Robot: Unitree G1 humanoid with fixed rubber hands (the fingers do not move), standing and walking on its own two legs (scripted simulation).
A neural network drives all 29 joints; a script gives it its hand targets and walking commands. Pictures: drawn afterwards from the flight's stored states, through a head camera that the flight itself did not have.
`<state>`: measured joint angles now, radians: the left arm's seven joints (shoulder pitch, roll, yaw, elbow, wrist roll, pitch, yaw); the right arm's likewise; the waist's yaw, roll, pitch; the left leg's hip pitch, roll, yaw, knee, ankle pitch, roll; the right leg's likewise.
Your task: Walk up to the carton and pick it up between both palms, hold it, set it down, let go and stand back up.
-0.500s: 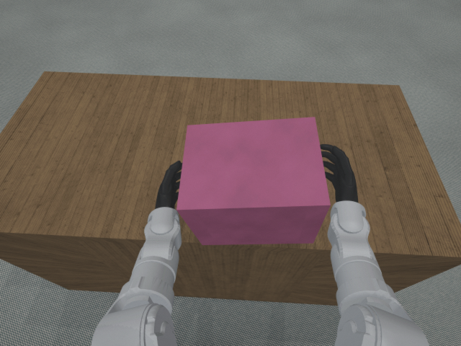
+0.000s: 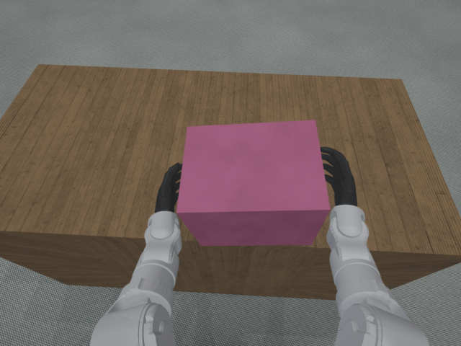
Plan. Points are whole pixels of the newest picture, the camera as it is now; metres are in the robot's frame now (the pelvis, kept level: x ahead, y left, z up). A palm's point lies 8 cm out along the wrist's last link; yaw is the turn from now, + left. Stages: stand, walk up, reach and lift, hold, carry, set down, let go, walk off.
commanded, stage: set down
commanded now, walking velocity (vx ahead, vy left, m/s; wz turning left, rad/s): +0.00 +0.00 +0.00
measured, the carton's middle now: (252, 188) +0.40 -0.03 -0.02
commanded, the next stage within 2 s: none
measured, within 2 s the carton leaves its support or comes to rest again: rests again in 0.58 s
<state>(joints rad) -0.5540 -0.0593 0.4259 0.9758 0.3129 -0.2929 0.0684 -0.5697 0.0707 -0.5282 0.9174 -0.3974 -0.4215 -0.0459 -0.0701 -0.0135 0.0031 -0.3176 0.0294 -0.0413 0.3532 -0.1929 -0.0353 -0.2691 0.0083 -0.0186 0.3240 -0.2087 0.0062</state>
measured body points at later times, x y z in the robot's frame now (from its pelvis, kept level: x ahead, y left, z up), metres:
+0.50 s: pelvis +0.00 +0.00 +0.00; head +0.10 +0.01 +0.44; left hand +0.39 +0.12 -0.03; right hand +0.37 -0.20 +0.00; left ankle -0.02 +0.14 -0.75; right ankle -0.04 -0.12 -0.75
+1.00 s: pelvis -0.02 -0.01 -0.01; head +0.08 +0.01 +0.42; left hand +0.41 +0.14 -0.03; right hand +0.37 -0.20 -0.01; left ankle -0.02 +0.14 -0.75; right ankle -0.04 -0.11 -0.75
